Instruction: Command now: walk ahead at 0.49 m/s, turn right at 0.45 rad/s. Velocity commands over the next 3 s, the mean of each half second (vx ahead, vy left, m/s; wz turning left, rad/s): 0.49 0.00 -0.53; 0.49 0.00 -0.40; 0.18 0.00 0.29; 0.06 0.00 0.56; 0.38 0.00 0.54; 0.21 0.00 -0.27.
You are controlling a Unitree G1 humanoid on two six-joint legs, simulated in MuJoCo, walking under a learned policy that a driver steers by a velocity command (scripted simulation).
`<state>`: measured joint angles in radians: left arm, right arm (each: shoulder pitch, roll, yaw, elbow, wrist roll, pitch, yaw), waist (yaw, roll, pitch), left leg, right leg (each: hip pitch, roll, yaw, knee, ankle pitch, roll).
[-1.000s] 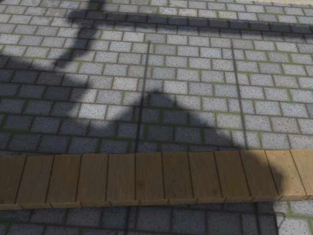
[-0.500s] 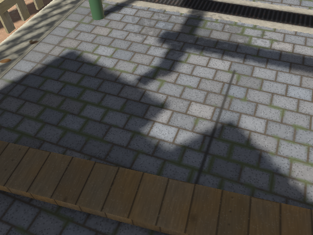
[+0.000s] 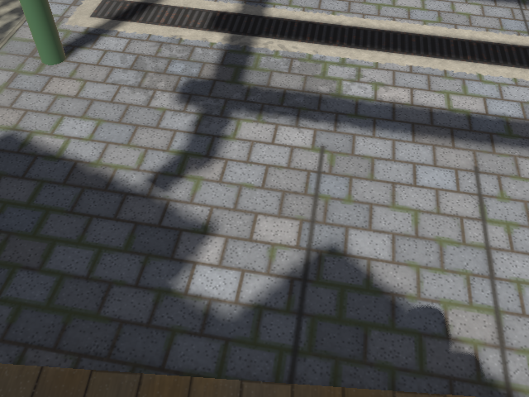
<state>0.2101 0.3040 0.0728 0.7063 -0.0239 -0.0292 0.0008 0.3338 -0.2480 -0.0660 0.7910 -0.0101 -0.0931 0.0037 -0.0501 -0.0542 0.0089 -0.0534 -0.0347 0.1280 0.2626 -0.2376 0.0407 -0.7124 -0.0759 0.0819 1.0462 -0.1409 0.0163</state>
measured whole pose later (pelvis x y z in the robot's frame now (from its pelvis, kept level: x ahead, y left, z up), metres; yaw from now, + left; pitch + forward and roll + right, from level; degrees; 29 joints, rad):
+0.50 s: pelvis +0.26 -0.03 -0.01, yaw -19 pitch +3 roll +0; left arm 0.37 0.28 0.07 0.78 -0.01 0.00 0.02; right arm 0.15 -0.25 -0.01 0.61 -0.01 -0.11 0.02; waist 0.01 -0.03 0.03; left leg -0.79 0.10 0.01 1.01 -0.28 -0.08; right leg -0.01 -0.01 0.14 0.32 -0.36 -0.01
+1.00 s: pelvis +0.48 -0.12 +0.04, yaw -30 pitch +0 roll +2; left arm 0.12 0.25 0.07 0.65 -0.01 -0.02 -0.05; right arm 0.28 -0.33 -0.09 0.81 0.05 -0.08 0.02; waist -0.05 0.02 0.01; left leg -0.06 0.10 0.19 0.52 -0.40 -0.06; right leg -0.40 -0.03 -0.03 0.58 0.02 -0.11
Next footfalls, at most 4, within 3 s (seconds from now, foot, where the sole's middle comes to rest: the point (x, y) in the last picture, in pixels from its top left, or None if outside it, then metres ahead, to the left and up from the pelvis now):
0.04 right None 0.17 -0.16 -0.71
0.26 right None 0.13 -0.14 -0.78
0.54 left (237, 387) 0.50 0.05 -0.72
0.96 right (366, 377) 0.52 -0.26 -0.74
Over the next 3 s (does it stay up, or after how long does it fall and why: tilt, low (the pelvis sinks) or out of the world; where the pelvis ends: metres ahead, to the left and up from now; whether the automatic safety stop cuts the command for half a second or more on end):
stays up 0.97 -0.21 -0.01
